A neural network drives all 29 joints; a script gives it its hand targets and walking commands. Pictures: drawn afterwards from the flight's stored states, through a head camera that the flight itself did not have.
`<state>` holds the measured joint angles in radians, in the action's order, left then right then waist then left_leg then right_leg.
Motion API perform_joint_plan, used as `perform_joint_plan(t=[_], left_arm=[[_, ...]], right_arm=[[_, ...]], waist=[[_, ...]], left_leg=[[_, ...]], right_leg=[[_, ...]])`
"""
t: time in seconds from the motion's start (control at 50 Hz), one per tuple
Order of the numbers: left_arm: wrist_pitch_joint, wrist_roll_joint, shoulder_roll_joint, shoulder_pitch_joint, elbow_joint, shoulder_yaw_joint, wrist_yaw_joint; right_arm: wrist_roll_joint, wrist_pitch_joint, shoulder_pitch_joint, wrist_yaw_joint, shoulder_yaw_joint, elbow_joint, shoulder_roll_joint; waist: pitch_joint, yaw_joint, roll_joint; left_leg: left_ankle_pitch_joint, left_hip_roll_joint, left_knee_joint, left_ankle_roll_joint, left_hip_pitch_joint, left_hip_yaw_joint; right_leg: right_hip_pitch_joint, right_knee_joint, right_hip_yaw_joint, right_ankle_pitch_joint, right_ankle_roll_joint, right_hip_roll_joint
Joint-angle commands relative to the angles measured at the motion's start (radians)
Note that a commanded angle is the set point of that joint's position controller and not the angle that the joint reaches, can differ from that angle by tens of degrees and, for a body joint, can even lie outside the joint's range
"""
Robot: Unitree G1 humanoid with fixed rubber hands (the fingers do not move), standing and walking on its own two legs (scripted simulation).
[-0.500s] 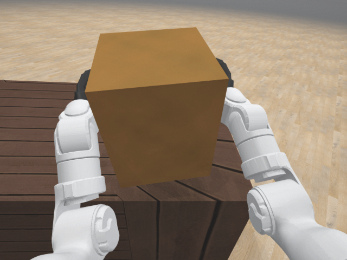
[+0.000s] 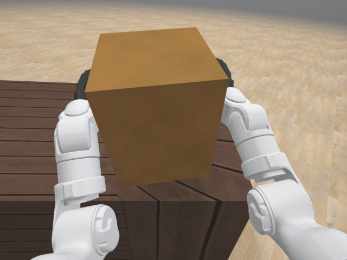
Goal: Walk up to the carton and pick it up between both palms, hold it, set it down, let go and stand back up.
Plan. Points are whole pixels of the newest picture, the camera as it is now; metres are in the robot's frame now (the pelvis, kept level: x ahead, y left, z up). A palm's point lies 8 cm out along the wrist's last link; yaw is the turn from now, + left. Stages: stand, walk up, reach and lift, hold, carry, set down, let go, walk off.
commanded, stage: hold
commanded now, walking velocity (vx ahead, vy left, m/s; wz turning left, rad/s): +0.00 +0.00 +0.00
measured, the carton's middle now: (157, 108) +0.36 +0.01 +0.24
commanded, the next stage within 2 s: set down in 0.54 s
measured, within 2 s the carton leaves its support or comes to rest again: neither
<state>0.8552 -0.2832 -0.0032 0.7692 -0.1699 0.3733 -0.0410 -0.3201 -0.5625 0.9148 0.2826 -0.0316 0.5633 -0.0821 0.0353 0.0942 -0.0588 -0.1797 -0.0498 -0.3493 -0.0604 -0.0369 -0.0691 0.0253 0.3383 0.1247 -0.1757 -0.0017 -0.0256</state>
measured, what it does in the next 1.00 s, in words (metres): stands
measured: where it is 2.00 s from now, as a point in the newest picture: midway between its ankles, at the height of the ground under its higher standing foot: outside the picture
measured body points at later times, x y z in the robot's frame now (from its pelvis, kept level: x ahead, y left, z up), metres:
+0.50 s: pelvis +0.00 +0.00 +0.00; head -0.07 +0.03 +0.44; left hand +0.38 +0.16 +0.24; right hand +0.38 -0.13 +0.27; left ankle +0.02 +0.16 -0.75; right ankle +0.02 -0.11 -0.75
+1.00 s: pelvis +0.01 +0.00 +0.00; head -0.06 +0.02 +0.44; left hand +0.40 +0.17 +0.25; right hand +0.41 -0.13 +0.26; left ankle +0.02 +0.16 -0.75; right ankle +0.02 -0.11 -0.75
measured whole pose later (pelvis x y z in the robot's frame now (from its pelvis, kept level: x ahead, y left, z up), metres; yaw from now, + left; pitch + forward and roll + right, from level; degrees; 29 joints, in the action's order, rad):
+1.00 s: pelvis +0.01 +0.00 +0.00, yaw +0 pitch -8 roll +0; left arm 0.61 -0.37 -0.01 0.82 -0.37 0.42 -0.04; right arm -0.11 -0.23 0.99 0.16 -0.12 0.88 -0.03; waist 0.03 0.07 -0.06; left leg -0.18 -0.05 -0.33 -0.06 -0.02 -0.07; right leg 0.02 0.34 0.12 -0.19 0.00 -0.03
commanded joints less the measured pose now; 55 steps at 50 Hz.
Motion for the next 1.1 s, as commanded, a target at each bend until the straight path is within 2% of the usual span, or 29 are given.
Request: perform_joint_plan(t=[0.0,0.06,0.1,0.14,0.18,0.2,0.24,0.28,0.3,0.32,0.34,0.36,0.4,0.46,0.48,0.52,0.54,0.6,0.62,0.68,0.72,0.78,0.8,0.84,0.86,0.88,0.92,0.96,1.08], left_arm=[[-0.050,0.154,0.526,0.748,0.142,-0.512,-0.139],[-0.053,0.150,0.527,0.746,0.116,-0.508,-0.135],[-0.058,0.161,0.525,0.733,0.189,-0.523,-0.131],[-0.049,0.150,0.515,0.723,0.163,-0.523,-0.132],[-0.057,0.165,0.533,0.761,0.170,-0.538,-0.135],[-0.051,0.146,0.524,0.751,0.141,-0.512,-0.135],[-0.048,0.146,0.541,0.727,0.165,-0.526,-0.136],[-0.057,0.153,0.530,0.745,0.194,-0.522,-0.131],[-0.053,0.143,0.516,0.745,0.153,-0.510,-0.131],[-0.052,0.143,0.511,0.731,0.143,-0.497,-0.134],[-0.050,0.149,0.522,0.743,0.145,-0.512,-0.131],[-0.048,0.139,0.520,0.717,0.119,-0.498,-0.136],[-0.049,0.142,0.523,0.741,0.151,-0.517,-0.137],[-0.054,0.148,0.532,0.742,0.142,-0.512,-0.132],[-0.052,0.145,0.522,0.730,0.140,-0.515,-0.133],[-0.052,0.137,0.513,0.755,0.110,-0.491,-0.139],[-0.066,0.169,0.485,0.753,0.137,-0.475,-0.136],[-0.109,0.176,0.505,0.848,0.116,-0.479,-0.135],[-0.127,0.156,0.514,0.871,0.054,-0.473,-0.133],[-0.182,0.131,0.512,0.907,0.002,-0.426,-0.141],[-0.224,0.071,0.508,0.910,-0.062,-0.365,-0.148],[-0.271,0.028,0.498,0.847,-0.121,-0.309,-0.149],[-0.282,-0.006,0.464,0.818,-0.169,-0.248,-0.154],[-0.301,-0.036,0.442,0.775,-0.193,-0.211,-0.159],[-0.309,-0.046,0.435,0.766,-0.219,-0.197,-0.160],[-0.314,-0.038,0.456,0.747,-0.216,-0.221,-0.167],[-0.338,0.001,0.471,0.744,-0.208,-0.259,-0.160],[-0.356,0.019,0.510,0.738,-0.191,-0.305,-0.143],[-0.364,0.004,0.493,0.689,-0.216,-0.285,-0.134]], right_arm=[[-0.121,0.011,0.701,-0.085,0.340,-0.256,0.619],[-0.119,0.012,0.727,-0.088,0.354,-0.258,0.621],[-0.144,0.019,0.694,-0.083,0.389,-0.312,0.639],[-0.133,0.009,0.679,-0.079,0.372,-0.278,0.618],[-0.128,0.017,0.716,-0.084,0.365,-0.291,0.626],[-0.128,0.010,0.695,-0.086,0.345,-0.242,0.614],[-0.120,0.015,0.671,-0.087,0.339,-0.255,0.606],[-0.134,0.017,0.685,-0.092,0.375,-0.269,0.641],[-0.135,0.018,0.705,-0.090,0.373,-0.263,0.631],[-0.132,0.023,0.723,-0.089,0.371,-0.295,0.630],[-0.122,0.013,0.699,-0.086,0.346,-0.261,0.615],[-0.120,0.013,0.703,-0.088,0.348,-0.257,0.616],[-0.114,0.014,0.688,-0.088,0.341,-0.246,0.610],[-0.129,0.021,0.707,-0.089,0.367,-0.269,0.631],[-0.124,0.013,0.681,-0.087,0.349,-0.242,0.614],[-0.111,0.015,0.709,-0.091,0.342,-0.235,0.626],[-0.122,0.029,0.762,-0.097,0.372,-0.276,0.647],[-0.093,0.087,0.832,-0.109,0.347,-0.300,0.640],[-0.067,0.104,0.820,-0.115,0.307,-0.218,0.623],[0.005,0.159,0.790,-0.138,0.263,-0.108,0.644],[0.070,0.226,0.796,-0.164,0.195,-0.031,0.636],[0.142,0.315,0.768,-0.196,0.125,0.035,0.608],[0.165,0.336,0.757,-0.203,0.104,0.078,0.609],[0.200,0.370,0.714,-0.217,0.074,0.145,0.575],[0.208,0.386,0.714,-0.221,0.066,0.166,0.572],[0.210,0.414,0.731,-0.222,0.073,0.127,0.549],[0.197,0.455,0.760,-0.216,0.104,0.095,0.559],[0.173,0.483,0.796,-0.211,0.157,0.050,0.582],[0.181,0.504,0.753,-0.211,0.162,0.102,0.540]], waist=[[0.379,0.029,0.140],[0.389,0.020,0.127],[0.444,0.017,0.120],[0.415,0.033,0.132],[0.419,0.031,0.140],[0.383,0.029,0.148],[0.410,0.042,0.152],[0.425,0.018,0.132],[0.410,0.009,0.145],[0.414,0.003,0.122],[0.388,0.029,0.144],[0.378,0.023,0.123],[0.398,0.032,0.141],[0.401,0.009,0.131],[0.398,0.032,0.143],[0.363,0.021,0.122],[0.389,-0.005,0.094],[0.453,-0.013,0.107],[0.412,-0.026,0.140],[0.364,-0.035,0.100],[0.326,-0.049,0.114],[0.326,-0.053,0.128],[0.302,-0.077,0.095],[0.273,-0.082,0.093],[0.253,-0.085,0.074],[0.272,-0.076,0.088],[0.320,-0.072,0.063],[0.379,-0.080,0.073],[0.323,-0.082,0.056]], left_leg=[[0.156,0.126,0.033,0.005,-0.004,0.085],[0.139,0.123,0.036,0.012,-0.003,0.085],[0.231,0.127,0.006,0.010,0.033,0.080],[0.197,0.130,0.021,0.005,0.026,0.084],[0.207,0.128,0.022,-0.003,0.018,0.087],[0.185,0.128,0.025,0.001,0.016,0.085],[0.191,0.119,0.029,0.000,0.018,0.085],[0.213,0.125,0.023,0.007,0.020,0.082],[0.190,0.131,0.022,0.003,0.018,0.091],[0.193,0.131,0.025,0.014,0.017,0.093],[0.160,0.124,0.031,0.008,0.012,0.085],[0.163,0.122,0.033,0.011,0.013,0.087],[0.167,0.125,0.037,0.001,0.012,0.093],[0.189,0.126,0.029,0.007,0.007,0.090],[0.177,0.123,0.028,0.003,0.012,0.089],[0.130,0.127,0.039,0.015,-0.005,0.090],[0.171,0.139,0.041,0.041,-0.063,0.091],[0.211,0.132,0.025,0.031,-0.010,0.086],[0.159,0.128,0.035,0.023,-0.005,0.092],[0.105,0.117,0.063,0.035,-0.005,0.094],[0.062,0.109,0.082,0.033,-0.006,0.102],[0.075,0.100,0.091,0.031,0.004,0.118],[0.050,0.103,0.099,0.043,-0.010,0.123],[0.062,0.103,0.112,0.049,-0.023,0.134],[0.061,0.100,0.116,0.055,-0.027,0.133],[0.121,0.108,0.096,0.041,-0.010,0.141],[0.187,0.109,0.078,0.040,0.001,0.139],[0.270,0.116,0.053,0.029,0.018,0.138],[0.268,0.103,0.052,0.032,0.041,0.133]], right_leg=[[-0.185,-0.033,-0.062,0.231,0.082,0.099],[-0.189,-0.034,-0.060,0.219,0.080,0.100],[-0.216,-0.016,-0.064,0.340,0.089,0.102],[-0.208,-0.026,-0.064,0.301,0.087,0.103],[-0.201,-0.025,-0.051,0.273,0.084,0.107],[-0.178,-0.037,-0.058,0.224,0.079,0.107],[-0.206,-0.032,-0.056,0.248,0.078,0.107],[-0.215,-0.020,-0.058,0.281,0.082,0.106],[-0.192,-0.026,-0.056,0.255,0.085,0.104],[-0.209,-0.034,-0.058,0.254,0.085,0.104],[-0.189,-0.037,-0.064,0.230,0.081,0.101],[-0.186,-0.037,-0.056,0.230,0.082,0.103],[-0.209,-0.031,-0.057,0.244,0.080,0.103],[-0.196,-0.032,-0.059,0.239,0.080,0.108],[-0.199,-0.034,-0.063,0.247,0.079,0.103],[-0.177,-0.043,-0.059,0.197,0.080,0.100],[-0.248,-0.052,-0.079,0.284,0.082,0.093],[-0.232,-0.049,-0.060,0.266,0.079,0.092],[-0.181,-0.064,-0.058,0.179,0.071,0.090],[-0.157,-0.079,-0.049,0.125,0.072,0.077],[-0.124,-0.085,-0.034,0.034,0.068,0.071],[-0.153,-0.085,-0.026,0.034,0.068,0.065],[-0.170,-0.092,-0.034,0.013,0.074,0.057],[-0.200,-0.092,-0.033,0.038,0.076,0.054],[-0.216,-0.093,-0.032,0.034,0.076,0.054],[-0.225,-0.086,-0.025,0.089,0.073,0.059],[-0.259,-0.078,-0.030,0.174,0.079,0.062],[-0.282,-0.061,-0.025,0.275,0.079,0.070],[-0.263,-0.069,-0.021,0.271,0.079,0.064]])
